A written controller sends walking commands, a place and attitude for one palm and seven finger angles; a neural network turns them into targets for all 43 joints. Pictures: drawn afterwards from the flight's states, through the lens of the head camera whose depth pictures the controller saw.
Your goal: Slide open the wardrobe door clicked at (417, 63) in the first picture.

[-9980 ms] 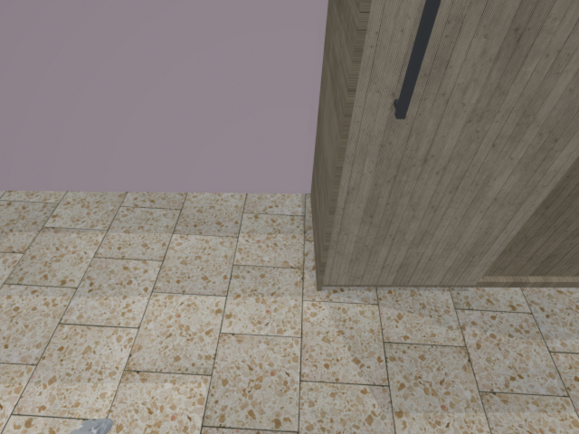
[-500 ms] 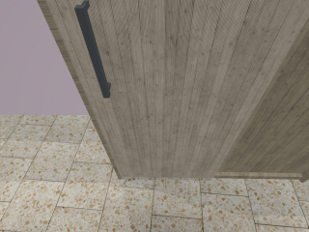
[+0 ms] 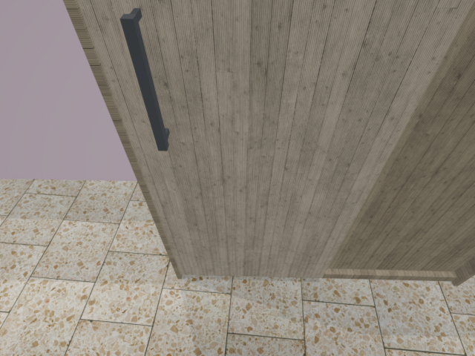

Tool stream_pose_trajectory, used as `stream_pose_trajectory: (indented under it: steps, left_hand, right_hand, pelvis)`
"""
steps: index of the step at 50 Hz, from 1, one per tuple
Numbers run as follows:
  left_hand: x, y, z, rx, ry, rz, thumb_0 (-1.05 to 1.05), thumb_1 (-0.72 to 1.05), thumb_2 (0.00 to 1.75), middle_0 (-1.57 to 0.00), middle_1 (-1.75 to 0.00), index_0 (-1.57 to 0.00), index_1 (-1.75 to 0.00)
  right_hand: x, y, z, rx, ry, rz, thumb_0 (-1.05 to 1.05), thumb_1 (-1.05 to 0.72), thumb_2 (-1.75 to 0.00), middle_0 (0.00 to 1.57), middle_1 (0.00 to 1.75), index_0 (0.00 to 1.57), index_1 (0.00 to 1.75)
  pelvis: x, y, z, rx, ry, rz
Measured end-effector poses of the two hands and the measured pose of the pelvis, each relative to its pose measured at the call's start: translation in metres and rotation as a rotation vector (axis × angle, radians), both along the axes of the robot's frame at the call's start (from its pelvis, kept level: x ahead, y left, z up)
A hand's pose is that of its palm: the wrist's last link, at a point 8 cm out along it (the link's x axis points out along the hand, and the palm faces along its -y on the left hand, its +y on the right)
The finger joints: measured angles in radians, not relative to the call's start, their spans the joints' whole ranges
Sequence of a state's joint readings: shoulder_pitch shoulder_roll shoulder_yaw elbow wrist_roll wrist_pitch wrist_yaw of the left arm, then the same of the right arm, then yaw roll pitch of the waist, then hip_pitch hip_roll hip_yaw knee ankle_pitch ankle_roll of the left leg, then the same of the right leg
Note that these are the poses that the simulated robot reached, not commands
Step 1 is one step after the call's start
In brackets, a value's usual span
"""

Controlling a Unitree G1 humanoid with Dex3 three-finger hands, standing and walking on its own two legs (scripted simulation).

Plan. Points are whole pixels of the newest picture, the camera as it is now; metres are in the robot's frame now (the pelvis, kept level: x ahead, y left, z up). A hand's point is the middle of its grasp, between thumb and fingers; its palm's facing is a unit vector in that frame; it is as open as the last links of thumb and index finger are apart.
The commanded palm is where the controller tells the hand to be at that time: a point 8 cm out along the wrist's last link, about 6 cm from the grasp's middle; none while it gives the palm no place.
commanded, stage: come to a stop and stand still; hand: left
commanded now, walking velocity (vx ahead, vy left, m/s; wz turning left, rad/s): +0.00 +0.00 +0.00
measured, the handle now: (151, 89) +0.52 +0.19 +0.19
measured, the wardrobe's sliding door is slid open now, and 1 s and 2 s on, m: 0.00 0.00 0.00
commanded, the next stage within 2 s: look again from close up in 0.56 s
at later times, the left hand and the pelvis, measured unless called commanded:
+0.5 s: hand out of the picture -0.05 +0.21 -0.18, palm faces +0.06 -0.98 -0.19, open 7.4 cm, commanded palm none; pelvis -0.03 +0.04 +0.00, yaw +1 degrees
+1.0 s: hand out of the picture -0.04 +0.19 -0.18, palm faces +0.06 -0.99 -0.15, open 7.4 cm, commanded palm none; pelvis -0.02 +0.03 +0.00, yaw +1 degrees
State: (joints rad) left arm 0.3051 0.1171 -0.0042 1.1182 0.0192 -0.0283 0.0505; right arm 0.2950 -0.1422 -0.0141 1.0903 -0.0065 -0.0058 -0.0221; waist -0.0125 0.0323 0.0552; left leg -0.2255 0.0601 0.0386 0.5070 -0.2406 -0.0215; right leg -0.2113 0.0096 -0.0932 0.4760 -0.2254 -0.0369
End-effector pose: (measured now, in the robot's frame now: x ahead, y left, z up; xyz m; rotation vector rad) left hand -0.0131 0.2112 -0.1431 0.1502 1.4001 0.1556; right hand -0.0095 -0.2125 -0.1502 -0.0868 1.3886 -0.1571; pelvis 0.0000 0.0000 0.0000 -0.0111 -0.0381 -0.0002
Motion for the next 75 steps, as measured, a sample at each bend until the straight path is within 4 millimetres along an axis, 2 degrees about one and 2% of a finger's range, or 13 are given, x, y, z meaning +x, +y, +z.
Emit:
stream_pose_trajectory:
  steps: [8,20,26,32,44,56,75]
  left_hand:
    - [-0.014,0.014,-0.008,-0.030,-0.039,0.014,0.01,0.91,0.90,-0.20,-0.30,-0.20,-0.30]
    - [-0.031,0.045,-0.006,-0.008,-0.050,0.031,0.00,0.91,0.90,-0.20,-0.30,-0.20,-0.30]
    - [-0.045,0.048,-0.004,-0.006,-0.016,0.041,0.00,0.91,0.90,-0.20,-0.30,-0.20,-0.30]
    - [-0.052,0.042,-0.005,-0.019,0.012,0.045,0.00,0.91,0.90,-0.20,-0.30,-0.20,-0.30]
    - [-0.041,0.027,-0.006,-0.051,0.000,0.042,0.00,0.91,0.90,-0.20,-0.30,-0.20,-0.30]
    - [-0.024,0.026,-0.005,-0.043,-0.032,0.034,0.00,0.91,0.90,-0.20,-0.30,-0.20,-0.30]
    - [-0.028,0.026,-0.004,-0.036,-0.012,0.042,0.00,0.91,0.90,-0.20,-0.30,-0.20,-0.30]
  right_hand:
    - [0.006,0.010,0.006,-0.036,-0.083,0.031,0.00,-0.91,-0.90,0.20,0.30,0.20,0.30]
    - [-0.011,0.028,0.010,-0.036,-0.072,0.053,0.00,-0.91,-0.90,0.20,0.30,0.20,0.30]
    - [-0.017,0.035,0.008,-0.024,-0.049,0.054,0.00,-0.91,-0.90,0.20,0.30,0.20,0.30]
    - [-0.020,0.038,0.007,-0.017,-0.031,0.049,0.00,-0.91,-0.90,0.20,0.30,0.20,0.30]
    - [-0.018,0.037,0.008,-0.017,-0.014,0.042,0.00,-0.91,-0.90,0.20,0.30,0.20,0.30]
    - [-0.017,0.035,0.008,-0.013,-0.006,0.036,0.01,-0.91,-0.90,0.20,0.30,0.20,0.30]
    - [-0.018,0.036,0.008,-0.004,0.010,0.035,0.00,-0.91,-0.90,0.20,0.30,0.20,0.30]
  pelvis:
    - [-0.012,0.018,-0.002,0.006,-0.019,0.010]
    - [-0.025,0.035,-0.001,0.004,0.002,0.023]
    - [-0.027,0.039,-0.001,0.004,0.007,0.024]
    - [-0.026,0.039,-0.001,0.005,0.009,0.021]
    - [-0.022,0.037,0.001,0.006,0.008,0.019]
    - [-0.019,0.033,0.001,0.007,0.003,0.019]
    - [-0.017,0.030,0.002,0.007,0.006,0.018]
